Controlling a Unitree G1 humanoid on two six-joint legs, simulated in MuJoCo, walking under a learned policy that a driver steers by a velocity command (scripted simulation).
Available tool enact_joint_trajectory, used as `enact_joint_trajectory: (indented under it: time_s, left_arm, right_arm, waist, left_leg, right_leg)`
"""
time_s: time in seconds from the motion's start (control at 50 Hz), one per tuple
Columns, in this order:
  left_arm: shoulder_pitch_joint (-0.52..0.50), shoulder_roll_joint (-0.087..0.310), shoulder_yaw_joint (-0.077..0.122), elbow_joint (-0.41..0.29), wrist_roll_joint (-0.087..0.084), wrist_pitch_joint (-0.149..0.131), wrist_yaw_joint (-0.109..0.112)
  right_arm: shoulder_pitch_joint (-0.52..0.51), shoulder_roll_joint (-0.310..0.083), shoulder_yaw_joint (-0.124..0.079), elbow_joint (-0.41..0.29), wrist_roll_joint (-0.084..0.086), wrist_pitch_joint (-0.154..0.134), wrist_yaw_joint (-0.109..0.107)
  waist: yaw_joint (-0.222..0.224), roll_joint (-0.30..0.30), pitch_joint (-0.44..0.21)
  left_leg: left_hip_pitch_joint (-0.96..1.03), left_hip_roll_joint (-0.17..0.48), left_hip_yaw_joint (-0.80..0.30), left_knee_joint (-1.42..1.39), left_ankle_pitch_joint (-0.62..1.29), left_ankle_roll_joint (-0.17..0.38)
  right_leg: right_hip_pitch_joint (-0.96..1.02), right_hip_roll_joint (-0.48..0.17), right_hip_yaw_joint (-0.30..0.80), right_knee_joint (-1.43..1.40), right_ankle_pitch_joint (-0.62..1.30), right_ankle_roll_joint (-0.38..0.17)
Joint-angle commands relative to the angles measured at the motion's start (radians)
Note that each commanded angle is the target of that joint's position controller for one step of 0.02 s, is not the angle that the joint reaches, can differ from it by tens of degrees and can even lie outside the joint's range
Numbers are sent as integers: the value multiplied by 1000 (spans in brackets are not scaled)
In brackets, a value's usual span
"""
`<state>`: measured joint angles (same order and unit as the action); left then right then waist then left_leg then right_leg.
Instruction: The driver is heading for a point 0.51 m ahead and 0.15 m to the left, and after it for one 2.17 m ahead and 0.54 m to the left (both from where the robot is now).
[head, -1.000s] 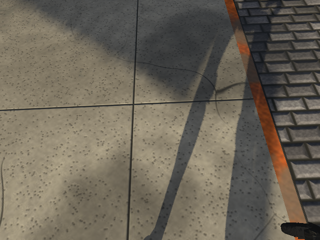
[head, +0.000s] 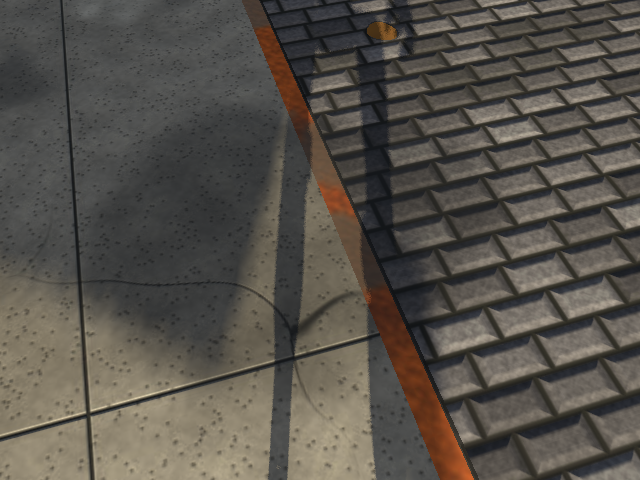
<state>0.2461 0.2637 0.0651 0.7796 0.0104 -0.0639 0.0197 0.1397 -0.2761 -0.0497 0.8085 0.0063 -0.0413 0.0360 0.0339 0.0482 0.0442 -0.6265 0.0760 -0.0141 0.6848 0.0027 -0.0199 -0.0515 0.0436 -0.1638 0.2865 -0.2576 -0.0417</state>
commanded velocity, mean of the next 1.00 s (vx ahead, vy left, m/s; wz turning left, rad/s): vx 0.29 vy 0.00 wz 0.53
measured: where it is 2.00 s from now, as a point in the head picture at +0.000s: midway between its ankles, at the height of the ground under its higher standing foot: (214, 471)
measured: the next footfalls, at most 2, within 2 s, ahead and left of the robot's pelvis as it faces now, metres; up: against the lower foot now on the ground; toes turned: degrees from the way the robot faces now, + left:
left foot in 0.10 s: +0.19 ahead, +0.11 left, +0.00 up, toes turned +4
right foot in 0.52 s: +0.21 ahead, -0.11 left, +0.00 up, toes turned +22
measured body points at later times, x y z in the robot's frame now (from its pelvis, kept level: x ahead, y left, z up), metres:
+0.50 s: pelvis +0.12 +0.00 -0.01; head +0.14 +0.01 +0.44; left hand +0.18 +0.31 -0.10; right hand +0.34 -0.23 -0.10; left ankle +0.15 +0.11 -0.74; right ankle +0.17 -0.12 -0.73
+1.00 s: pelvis +0.27 +0.11 -0.03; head +0.31 +0.14 +0.42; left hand +0.08 +0.34 -0.15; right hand +0.61 +0.07 -0.09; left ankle +0.30 +0.26 -0.75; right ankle +0.18 -0.12 -0.73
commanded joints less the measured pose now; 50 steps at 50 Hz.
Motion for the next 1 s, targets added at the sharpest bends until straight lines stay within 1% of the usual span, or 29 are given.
enact_joint_trajectory:
  time_s: [0.02, 0.06, 0.08, 0.1, 0.12, 0.14, 0.16, 0.18, 0.2, 0.22, 0.28, 0.32, 0.36, 0.44, 0.5, 0.52, 0.54, 0.56, 0.58, 0.6, 0.62, 0.66, 0.78, 0.84, 0.9, 0.94, 0.96, 0.98, 1.0]
  left_arm:
    - [-44, 172, 48, -50, -21, 12, 20]
    - [-73, 181, 53, -56, -35, 31, 31]
    - [-69, 167, 49, -58, -36, 38, 35]
    - [-20, 155, 43, -67, -14, 36, 33]
    - [64, 62, 13, -93, 35, 30, 20]
    - [60, 99, 10, -83, 9, 22, 3]
    - [-14, 140, 20, -97, -25, 25, -3]
    - [-59, 140, 21, -101, -21, 33, 5]
    - [-84, 144, 26, -98, -8, 45, 17]
    - [-85, 149, 30, -104, -4, 57, 23]
    - [-59, 109, 22, -97, -3, 64, 28]
    - [-66, 99, 17, -98, -3, 59, 25]
    - [-89, 104, 18, -108, -6, 52, 16]
    - [-93, 113, 23, -116, -17, 18, -2]
    - [13, 111, 34, -80, -26, -7, -9]
    - [100, 164, 50, -60, -17, -12, -1]
    - [140, 242, 63, -53, 6, -8, 2]
    - [91, 268, 73, -67, 33, -17, -8]
    - [30, 207, 59, -90, 14, -23, 0]
    - [4, 168, 48, -95, -3, -24, 6]
    - [3, 155, 43, -98, -10, -23, 10]
    - [46, 146, 35, -84, -1, -29, 13]
    - [117, 168, 39, -49, 4, -25, 6]
    - [143, 197, 46, -26, -9, -18, 3]
    - [155, 220, 54, -3, -29, -7, -3]
    - [158, 241, 59, 13, -41, -1, -5]
    - [161, 243, 56, 24, -45, 2, -4]
    - [169, 228, 46, 29, -45, -1, -1]
    - [164, 161, 17, -4, -8, -11, -4]
  right_arm:
    - [-17, -89, -27, -95, -3, -6, 22]
    - [48, -112, -43, -96, -7, -5, 30]
    - [135, -145, -62, -77, -8, -9, 26]
    - [199, -238, -91, -80, -12, -11, 6]
    - [195, -317, -100, -100, -22, -5, -12]
    - [202, -269, -84, -128, -26, -4, -8]
    - [133, -226, -77, -154, -17, -3, -6]
    - [81, -187, -67, -161, 5, 4, -12]
    - [41, -155, -57, -169, 15, 15, -20]
    - [16, -149, -53, -177, 8, 24, -28]
    - [9, -176, -66, -197, -13, 39, -45]
    - [19, -187, -73, -204, 1, 44, -59]
    - [2, -194, -75, -218, 7, 48, -68]
    - [27, -193, -74, -226, 9, 53, -65]
    - [-1, -163, -63, -239, 15, 63, -64]
    - [-19, -116, -50, -254, 17, 61, -63]
    - [-7, -41, -33, -276, 23, 50, -59]
    - [-45, -106, -45, -315, 16, 30, -50]
    - [-24, -150, -58, -296, 13, 24, -43]
    - [14, -158, -65, -266, 9, 25, -38]
    - [31, -149, -65, -252, 5, 24, -35]
    - [4, -111, -57, -256, 6, 18, -24]
    - [-108, -62, -36, -295, 17, 14, -3]
    - [-179, -39, -23, -318, 20, 9, 17]
    - [-203, -44, -22, -333, 25, 8, 34]
    - [-152, -70, -36, -330, 17, 7, 35]
    - [-31, -97, -55, -299, 16, 7, 30]
    - [140, -146, -85, -251, 20, 10, 16]
    - [296, -231, -105, -224, 10, 21, -10]
  waist:
    - [-22, -132, -58]
    - [-62, -131, -84]
    - [-100, -93, -129]
    - [-116, 52, -196]
    - [-36, 262, -287]
    - [-80, 162, -463]
    - [-89, 75, -381]
    - [-73, -2, -283]
    - [-57, -33, -212]
    - [-31, -2, -178]
    - [-18, 60, -173]
    - [-27, 58, -206]
    - [-35, 105, -193]
    - [-43, 122, -164]
    - [29, 98, -119]
    - [60, 8, -120]
    - [41, -222, -121]
    - [16, -289, -21]
    - [-8, -237, 19]
    - [-21, -209, 20]
    - [-20, -192, 5]
    - [5, -170, 13]
    - [60, -172, 38]
    - [86, -170, 65]
    - [77, -168, 82]
    - [22, -190, 28]
    - [-58, -180, -49]
    - [-149, -154, -144]
    - [-201, -2, -281]
  left_leg:
    - [81, -11, 23, -45, -60, 31]
    - [161, -55, 65, -97, -124, 66]
    - [288, -98, 80, -178, -41, 95]
    - [479, -2, -90, -210, 415, 156]
    - [761, 244, -462, -166, 823, 360]
    - [822, 293, -614, -236, 622, 444]
    - [753, 251, -526, -272, 428, 408]
    - [652, 206, -455, -298, 247, 349]
    - [536, 174, -411, -329, 123, 309]
    - [434, 140, -386, -358, 40, 288]
    - [356, 84, -341, -378, 31, 267]
    - [347, 61, -352, -401, -233, 259]
    - [310, 51, -393, -435, -451, 247]
    - [284, 46, -453, -427, -577, 229]
    - [157, -16, -438, -366, -650, 175]
    - [16, -76, -359, -196, -658, 116]
    - [-162, -208, -143, 105, -588, 69]
    - [-290, -133, -155, 257, -509, 68]
    - [-310, -101, -171, 332, -421, 60]
    - [-302, -92, -155, 366, -355, 42]
    - [-290, -81, -136, 397, -307, 27]
    - [-271, -61, -105, 452, -210, 7]
    - [-218, -22, -38, 256, -73, -24]
    - [-149, -16, 20, 109, -67, -7]
    - [-75, -30, 70, 6, -148, 42]
    - [99, -93, 115, -48, -227, 95]
    - [291, -135, 127, -111, -194, 133]
    - [565, -158, 114, -162, -118, 168]
    - [913, 55, -167, -126, -3, 222]
  right_leg:
    - [14, -310, 50, 46, 658, -121]
    - [19, -302, 38, 193, 738, -90]
    - [-6, -250, 11, 348, 725, -53]
    - [-141, -160, -15, 596, 485, 23]
    - [-489, 24, 28, 955, -410, 105]
    - [-545, 36, 258, 1090, -465, 97]
    - [-605, -4, 279, 1099, -385, 81]
    - [-630, -39, 269, 1039, -306, 77]
    - [-611, -67, 266, 962, -255, 79]
    - [-549, -73, 265, 892, -218, 79]
    - [-460, -38, 238, 717, -170, 95]
    - [-428, -37, 241, 613, -113, 104]
    - [-399, -29, 231, 537, -85, 106]
    - [-317, -9, 216, 390, -101, 82]
    - [-99, -25, 198, 137, -9, 27]
    - [40, -168, 323, 55, -93, -18]
    - [114, -376, 625, -48, -355, -102]
    - [9, -469, 827, -115, -509, -181]
    - [-5, -434, 750, -116, -494, -167]
    - [8, -380, 643, -111, -398, -127]
    - [23, -345, 559, -108, -310, -97]
    - [1, -312, 416, -123, -133, -85]
    - [23, -297, 195, -134, 103, -94]
    - [36, -313, 128, -131, 151, -90]
    - [77, -338, 79, -96, 260, -79]
    - [82, -346, 40, 18, 662, -69]
    - [58, -336, 12, 159, 865, -58]
    - [-50, -305, -20, 353, 892, -35]
    - [-336, -250, -13, 691, 403, 11]
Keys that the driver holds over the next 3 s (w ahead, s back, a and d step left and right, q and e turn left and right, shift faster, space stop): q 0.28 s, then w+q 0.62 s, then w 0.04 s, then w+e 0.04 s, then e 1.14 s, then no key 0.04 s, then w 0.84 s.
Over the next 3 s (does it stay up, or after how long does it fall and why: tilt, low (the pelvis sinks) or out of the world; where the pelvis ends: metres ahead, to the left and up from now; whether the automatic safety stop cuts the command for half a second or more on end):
stays up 0.76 0.26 0.00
